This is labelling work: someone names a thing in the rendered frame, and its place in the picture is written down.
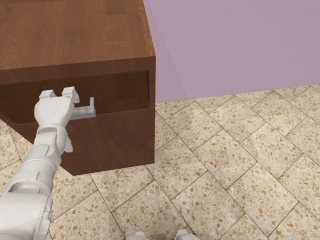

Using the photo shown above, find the robot left forearm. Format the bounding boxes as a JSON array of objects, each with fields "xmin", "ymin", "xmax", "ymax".
[{"xmin": 0, "ymin": 123, "xmax": 67, "ymax": 203}]

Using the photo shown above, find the left robot upper arm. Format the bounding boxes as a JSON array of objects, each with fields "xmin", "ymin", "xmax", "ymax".
[{"xmin": 0, "ymin": 192, "xmax": 53, "ymax": 240}]

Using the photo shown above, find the right robot shin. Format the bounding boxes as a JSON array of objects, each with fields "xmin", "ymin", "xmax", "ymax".
[{"xmin": 175, "ymin": 229, "xmax": 187, "ymax": 238}]

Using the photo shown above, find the cabinet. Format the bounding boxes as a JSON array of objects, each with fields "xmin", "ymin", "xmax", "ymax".
[{"xmin": 0, "ymin": 0, "xmax": 156, "ymax": 176}]

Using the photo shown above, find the robot shin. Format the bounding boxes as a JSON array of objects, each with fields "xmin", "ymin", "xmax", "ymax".
[
  {"xmin": 135, "ymin": 232, "xmax": 146, "ymax": 238},
  {"xmin": 175, "ymin": 229, "xmax": 187, "ymax": 238}
]

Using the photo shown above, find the robot left hand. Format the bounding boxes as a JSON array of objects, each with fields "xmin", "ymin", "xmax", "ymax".
[{"xmin": 34, "ymin": 86, "xmax": 80, "ymax": 153}]

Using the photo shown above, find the left robot shin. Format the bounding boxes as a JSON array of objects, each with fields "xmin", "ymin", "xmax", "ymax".
[{"xmin": 135, "ymin": 232, "xmax": 146, "ymax": 238}]

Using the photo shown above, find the handle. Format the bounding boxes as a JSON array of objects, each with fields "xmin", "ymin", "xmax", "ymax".
[{"xmin": 70, "ymin": 97, "xmax": 96, "ymax": 120}]

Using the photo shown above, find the drawer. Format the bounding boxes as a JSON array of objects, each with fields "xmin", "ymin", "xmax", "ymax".
[{"xmin": 0, "ymin": 70, "xmax": 149, "ymax": 124}]

